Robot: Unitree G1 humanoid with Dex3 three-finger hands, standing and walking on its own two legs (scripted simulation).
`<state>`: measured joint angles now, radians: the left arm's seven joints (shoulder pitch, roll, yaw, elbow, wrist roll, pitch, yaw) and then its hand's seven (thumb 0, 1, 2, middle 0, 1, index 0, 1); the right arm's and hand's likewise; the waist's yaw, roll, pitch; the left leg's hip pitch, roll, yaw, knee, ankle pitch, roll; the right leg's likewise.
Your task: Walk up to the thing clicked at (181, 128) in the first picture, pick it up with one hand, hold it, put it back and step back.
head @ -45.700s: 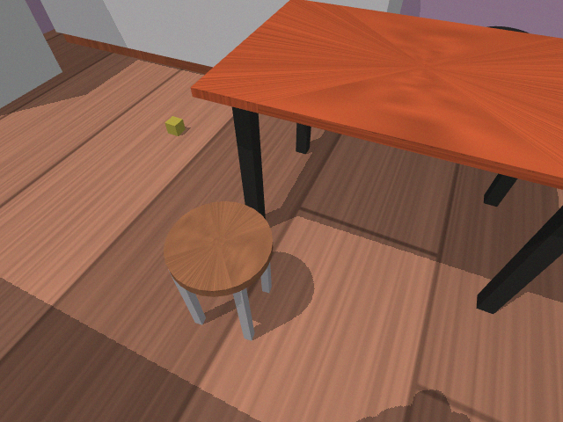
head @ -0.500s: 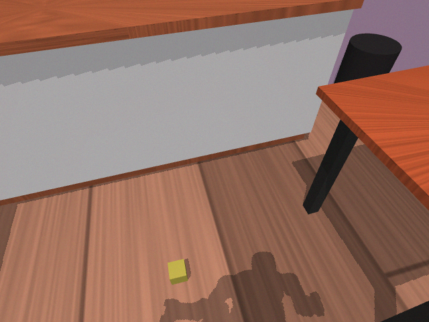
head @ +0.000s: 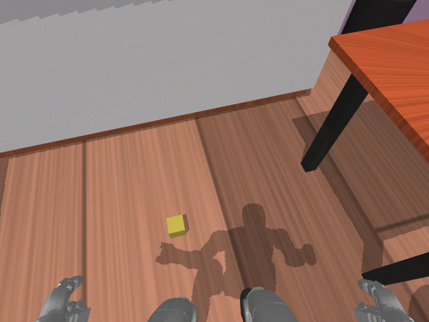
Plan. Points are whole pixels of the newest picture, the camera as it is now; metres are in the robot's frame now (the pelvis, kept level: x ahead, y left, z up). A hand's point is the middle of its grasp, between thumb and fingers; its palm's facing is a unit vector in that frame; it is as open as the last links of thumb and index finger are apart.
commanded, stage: walk up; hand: left
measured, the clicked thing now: (176, 226) +0.50 +0.17 -0.72
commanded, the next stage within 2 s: stand in 1.96 s
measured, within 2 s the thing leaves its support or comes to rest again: neither
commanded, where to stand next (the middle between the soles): +0.12 -0.06 m, yaw -1 degrees
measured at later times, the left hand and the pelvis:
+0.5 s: hand out of the picture +0.05 +0.26 -0.14, palm faces -0.14 -0.91 -0.40, open 7.4 cm; pelvis -0.04 -0.03 +0.00, yaw -5 degrees
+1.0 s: hand out of the picture +0.07 +0.28 -0.15, palm faces -0.02 -0.90 -0.43, open 7.4 cm; pelvis -0.02 +0.00 -0.01, yaw -1 degrees
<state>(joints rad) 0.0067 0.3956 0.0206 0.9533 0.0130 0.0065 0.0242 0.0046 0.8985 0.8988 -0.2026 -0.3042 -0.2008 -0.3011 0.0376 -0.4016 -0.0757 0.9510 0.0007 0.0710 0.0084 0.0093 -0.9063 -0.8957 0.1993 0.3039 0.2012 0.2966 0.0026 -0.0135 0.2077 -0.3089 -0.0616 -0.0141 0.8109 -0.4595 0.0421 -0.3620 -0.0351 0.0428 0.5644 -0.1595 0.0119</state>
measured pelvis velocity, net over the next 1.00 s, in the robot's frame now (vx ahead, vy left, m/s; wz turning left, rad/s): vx -0.02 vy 0.00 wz -0.01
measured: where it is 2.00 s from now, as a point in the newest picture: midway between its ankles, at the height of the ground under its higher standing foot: outside the picture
